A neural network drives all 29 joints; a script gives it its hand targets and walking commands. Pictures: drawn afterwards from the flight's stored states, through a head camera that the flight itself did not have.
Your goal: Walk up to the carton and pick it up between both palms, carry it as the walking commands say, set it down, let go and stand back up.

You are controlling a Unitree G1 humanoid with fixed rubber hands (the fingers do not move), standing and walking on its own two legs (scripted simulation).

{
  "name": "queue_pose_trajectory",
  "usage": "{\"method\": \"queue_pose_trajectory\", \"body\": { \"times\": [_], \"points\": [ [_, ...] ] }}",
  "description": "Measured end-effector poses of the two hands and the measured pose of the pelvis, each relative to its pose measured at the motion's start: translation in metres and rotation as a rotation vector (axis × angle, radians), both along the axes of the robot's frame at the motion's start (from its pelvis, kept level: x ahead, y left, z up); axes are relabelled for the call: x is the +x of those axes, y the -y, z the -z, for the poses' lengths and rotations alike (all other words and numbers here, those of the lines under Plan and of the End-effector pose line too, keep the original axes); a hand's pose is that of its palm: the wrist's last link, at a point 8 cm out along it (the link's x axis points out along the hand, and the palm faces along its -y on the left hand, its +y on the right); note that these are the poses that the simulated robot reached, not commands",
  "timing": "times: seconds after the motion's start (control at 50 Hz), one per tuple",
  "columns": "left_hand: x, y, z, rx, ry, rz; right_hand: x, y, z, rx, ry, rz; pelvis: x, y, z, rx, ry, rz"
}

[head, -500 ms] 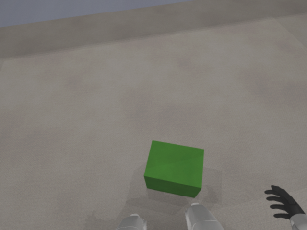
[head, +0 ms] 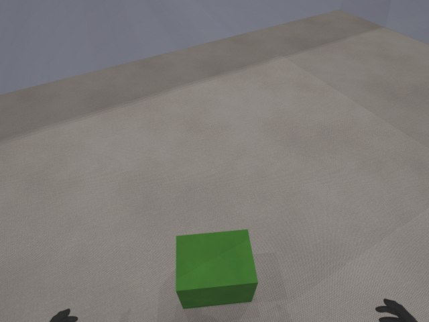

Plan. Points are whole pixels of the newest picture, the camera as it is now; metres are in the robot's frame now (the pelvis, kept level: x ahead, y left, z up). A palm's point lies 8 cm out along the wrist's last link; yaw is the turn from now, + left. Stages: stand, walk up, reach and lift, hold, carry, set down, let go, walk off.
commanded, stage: walk up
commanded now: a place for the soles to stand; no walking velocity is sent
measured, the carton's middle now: (215, 269) +0.44 +0.02 -0.63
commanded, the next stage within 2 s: reach and lift in 0.78 s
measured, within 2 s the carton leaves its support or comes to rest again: neither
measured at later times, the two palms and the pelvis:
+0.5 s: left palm out of the picture +0.14 +0.30 -0.07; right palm out of the picture +0.11 -0.34 -0.07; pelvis +0.00 -0.01 +0.02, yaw -2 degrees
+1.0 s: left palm out of the picture +0.16 +0.29 -0.08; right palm (399, 299) +0.17 -0.32 -0.06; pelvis -0.01 +0.00 +0.01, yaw +4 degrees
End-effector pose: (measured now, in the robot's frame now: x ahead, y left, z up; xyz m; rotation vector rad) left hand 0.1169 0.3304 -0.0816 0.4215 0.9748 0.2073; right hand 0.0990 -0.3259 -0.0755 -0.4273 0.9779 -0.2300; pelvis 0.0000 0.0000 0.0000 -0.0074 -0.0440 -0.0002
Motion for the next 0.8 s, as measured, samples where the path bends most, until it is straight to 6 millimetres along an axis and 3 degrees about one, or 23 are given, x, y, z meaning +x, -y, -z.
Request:
{"method": "queue_pose_trajectory", "body": {
  "times": [0.34,0.8],
  "points": [
    [0.018,0.028,-0.008,-0.015,-0.054,0.034,0.012,0.018,-0.005,0.03,0.002,0.058,0.002,0.011,-0.014,0.025,-0.006,0.035],
    [0.03,0.027,-0.009,-0.033,-0.058,0.045,0.003,0.011,-0.003,0.042,-0.037,0.09,0.006,0.005,-0.015,0.02,-0.015,0.041]
  ]
}}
